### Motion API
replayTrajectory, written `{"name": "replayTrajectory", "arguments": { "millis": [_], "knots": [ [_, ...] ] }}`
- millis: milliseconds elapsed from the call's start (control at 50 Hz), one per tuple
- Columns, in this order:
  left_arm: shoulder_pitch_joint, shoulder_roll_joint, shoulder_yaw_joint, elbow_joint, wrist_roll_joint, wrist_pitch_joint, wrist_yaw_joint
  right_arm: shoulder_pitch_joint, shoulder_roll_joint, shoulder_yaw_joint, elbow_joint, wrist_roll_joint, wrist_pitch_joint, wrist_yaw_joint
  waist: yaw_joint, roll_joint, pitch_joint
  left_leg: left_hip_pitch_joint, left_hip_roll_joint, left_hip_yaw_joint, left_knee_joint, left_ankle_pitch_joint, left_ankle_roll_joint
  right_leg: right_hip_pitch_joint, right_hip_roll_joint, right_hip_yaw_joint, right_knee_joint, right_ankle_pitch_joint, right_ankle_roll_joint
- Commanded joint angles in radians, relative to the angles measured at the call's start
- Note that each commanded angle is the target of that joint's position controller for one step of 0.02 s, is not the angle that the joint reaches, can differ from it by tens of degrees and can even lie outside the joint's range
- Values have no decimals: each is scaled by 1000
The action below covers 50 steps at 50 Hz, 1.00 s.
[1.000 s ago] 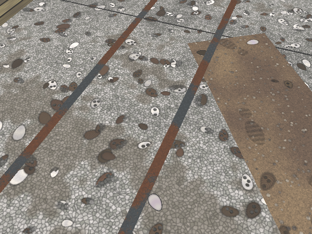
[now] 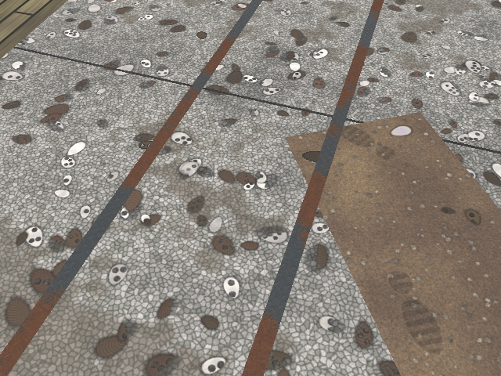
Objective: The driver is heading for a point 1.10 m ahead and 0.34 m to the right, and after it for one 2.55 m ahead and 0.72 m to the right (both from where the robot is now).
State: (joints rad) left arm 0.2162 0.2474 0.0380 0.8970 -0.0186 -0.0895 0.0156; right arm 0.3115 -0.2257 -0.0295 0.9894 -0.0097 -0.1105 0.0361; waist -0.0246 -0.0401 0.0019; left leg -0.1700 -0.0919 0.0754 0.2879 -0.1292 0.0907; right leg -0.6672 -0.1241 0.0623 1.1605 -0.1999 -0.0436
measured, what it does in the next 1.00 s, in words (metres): walks ahead, turning right: right foot, then left foot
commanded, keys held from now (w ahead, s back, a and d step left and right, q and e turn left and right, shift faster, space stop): w+e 0.82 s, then w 0.18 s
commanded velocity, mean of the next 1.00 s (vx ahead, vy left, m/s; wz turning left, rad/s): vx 0.50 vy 0.00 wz -0.46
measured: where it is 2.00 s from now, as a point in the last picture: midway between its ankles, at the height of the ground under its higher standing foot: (376, 236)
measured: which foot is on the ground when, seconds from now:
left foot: down 0.00-0.32, up 0.34-0.80, down 0.82-1.00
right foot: up 0.00-0.32, down 0.34-0.82, up 0.84-1.00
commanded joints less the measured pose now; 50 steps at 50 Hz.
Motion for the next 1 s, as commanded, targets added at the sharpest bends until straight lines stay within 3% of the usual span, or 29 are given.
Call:
{"name": "replayTrajectory", "arguments": {
  "millis": [20, 120, 180, 240, 280, 300, 320, 340, 360, 380, 400, 420, 440, 460, 520, 580, 640, 700, 760, 800, 820, 840, 860, 880, 900, 920, 940, 960, 1000],
  "knots": [
    [61, 45, 15, -32, 7, 11, 5, -47, -128, -21, -48, -4, -22, -19, 47, 81, 48, -95, 291, -166, -203, 103, 157, -32, -45, 19, -97, 156, 20],
    [-112, 26, 8, -90, -1, 0, -18, 25, -157, -24, -27, 5, -12, -39, -19, 72, 56, 48, 298, -71, -197, 135, 107, -52, 1, -10, -394, 329, 8],
    [-195, 19, 2, -133, -3, 1, -38, 69, -166, -26, -8, 11, 2, -43, -53, 69, 85, 171, 334, -40, -170, 138, 97, -95, 14, -31, -482, 294, -1],
    [-242, 22, 1, -181, -5, 0, -62, 80, -178, -32, -2, 16, 23, -45, -55, 74, 96, 279, 372, -16, -97, 213, 76, -117, 29, -65, -525, 164, -29],
    [-205, 47, 11, -200, -4, 0, -75, 42, -204, -39, -20, 18, 38, -50, -16, 106, 57, 289, 372, 24, 19, 495, 50, -5, 76, -127, -542, 52, -62],
    [-124, 73, 27, -190, -3, 1, -77, 22, -216, -43, -32, 17, 46, -53, 33, 124, -2, 272, 360, 53, 144, 688, 33, 128, 122, -166, -548, 29, -82],
    [39, 122, 58, -148, -7, 1, -75, 9, -207, -39, -46, 12, 55, -58, 114, 107, -90, 210, 318, 95, 356, 777, 4, 346, 178, -183, -599, 71, -113],
    [226, 229, 98, -113, -5, 8, -58, 12, -188, -27, -80, 1, 48, -62, 183, 1, -202, -44, 267, 113, 686, 537, -42, 675, 49, 50, -628, 86, -184],
    [242, 329, 114, -117, -5, 6, -54, 116, -27, 25, -122, -21, 9, -37, 81, -258, -323, -507, 45, 24, 1040, -356, -100, 1042, -204, 626, -738, -52, -377],
    [283, 232, 90, -125, 3, 3, -49, 25, -138, 0, -129, 17, -40, -22, 146, -161, -394, -626, 61, -174, 1145, -410, -71, 1101, -224, 761, -854, -80, -373],
    [233, 183, 77, -129, 11, -1, -43, -76, -180, -13, -169, 49, -62, -17, 146, -126, -250, -703, 112, -176, 1136, -323, -44, 1010, -186, 600, -849, 20, -314],
    [147, 156, 68, -154, 8, -1, -41, -111, -172, -10, -181, 39, -69, -22, 105, -4, -179, -662, 159, -170, 1058, -236, -37, 854, -144, 467, -852, 120, -280],
    [70, 126, 58, -181, 11, 2, -43, -119, -172, -18, -177, 20, -63, -30, 61, 55, -124, -587, 190, -161, 973, -192, -46, 701, -108, 373, -872, 227, -259],
    [33, 107, 49, -198, 20, 2, -43, -97, -172, -25, -183, 14, -47, -32, 22, 40, -108, -511, 211, -170, 925, -173, -54, 607, -81, 327, -899, 280, -252],
    [38, 135, 56, -204, 8, -2, -34, -94, -135, -27, -208, -4, -9, -36, -10, 29, -58, -465, 203, -141, 785, -127, -103, 472, -39, 243, -944, 366, -260],
    [90, 166, 67, -197, 0, 3, -12, -221, -113, -22, -256, -10, -3, -42, 25, 8, -16, -469, 168, -122, 547, 51, -136, 426, 9, 183, -952, 345, -233],
    [133, 170, 69, -189, -3, 11, -5, -325, -95, -15, -290, 1, -9, -36, 68, -35, -8, -398, 118, -112, 328, 214, -130, 412, 42, 172, -928, 239, -184],
    [172, 170, 71, -176, -9, 15, -5, -386, -120, -22, -326, 13, -16, -29, 90, -53, -3, -367, 99, -134, 244, 226, -118, 464, 12, 244, -888, 172, -168],
    [164, 169, 73, -181, -7, 27, 6, -374, -160, -38, -336, 15, -31, -18, 69, -71, -8, -333, 97, -158, 188, 127, -90, 551, -24, 332, -805, 157, -153],
    [133, 155, 68, -195, -2, 37, 7, -261, -182, -55, -309, 12, -42, -22, 8, -88, -51, -171, 83, -128, 136, 78, -55, 552, 12, 344, -702, 244, -127],
    [111, 115, 53, -213, 4, 36, 3, -137, -216, -70, -290, -2, -47, -27, -51, -61, -153, 44, 159, -180, 153, 81, -9, 484, 66, 299, -531, 255, -95],
    [159, 57, 32, -229, 25, 30, 1, 28, -282, -86, -276, -8, -42, -33, -82, 93, -309, 351, 350, -390, 186, 61, 72, 293, 163, 188, -233, 11, -45],
    [302, 34, 20, -239, -14, 18, -2, 91, -315, -98, -233, -3, -26, -23, -19, 437, -377, 570, 515, -850, 58, -192, 207, -37, 236, 121, 33, -405, 1],
    [273, 132, 36, -201, -29, 18, 1, 59, -212, -77, -253, 15, -24, -21, -44, 272, -268, 489, 493, -852, 10, -396, 176, -131, 163, 163, 146, -347, 5],
    [159, 168, 45, -216, -18, 22, 0, 8, -163, -63, -259, 18, -18, -22, -61, 154, -139, 345, 451, -690, -1, -352, 134, -143, 133, 129, 156, -250, 7],
    [95, 154, 43, -230, -1, 24, 0, -42, -151, -53, -265, 8, -13, -19, -40, 76, -64, 204, 409, -574, -22, -217, 122, -101, 99, 99, 124, -185, 10],
    [66, 135, 43, -243, 9, 21, -3, -70, -138, -48, -259, 1, -10, -17, -16, 78, -20, 113, 373, -502, -45, -127, 124, -73, 73, 94, 69, -144, 8],
    [74, 117, 41, -246, 6, 21, -8, -82, -127, -43, -254, -5, -12, -17, 9, 106, -13, 56, 338, -436, -69, -68, 116, -23, 48, 82, 26, -123, 4],
    [85, 83, 34, -244, 3, 23, -12, -70, -129, -45, -236, 5, -17, -14, 23, 136, -18, 23, 310, -353, -101, 31, 130, 6, 37, 38, -42, -105, 9]
  ]
}}
Next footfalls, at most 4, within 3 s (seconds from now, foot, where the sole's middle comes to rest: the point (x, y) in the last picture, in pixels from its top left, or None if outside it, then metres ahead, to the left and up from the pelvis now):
0.34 right None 0.34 -0.18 -0.78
0.82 left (284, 322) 0.67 -0.08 -0.78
1.34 right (400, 292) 0.76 -0.44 -0.78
1.88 left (346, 199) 1.12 -0.33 -0.78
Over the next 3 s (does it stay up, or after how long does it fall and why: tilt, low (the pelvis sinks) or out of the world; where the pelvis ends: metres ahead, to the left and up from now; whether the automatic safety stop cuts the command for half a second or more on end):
stays up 1.39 -0.44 -0.02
